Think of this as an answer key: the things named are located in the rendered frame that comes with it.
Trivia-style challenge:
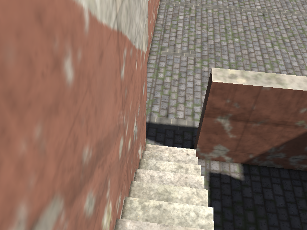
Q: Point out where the stairs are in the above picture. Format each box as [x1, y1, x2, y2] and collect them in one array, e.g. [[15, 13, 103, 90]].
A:
[[114, 144, 214, 230]]

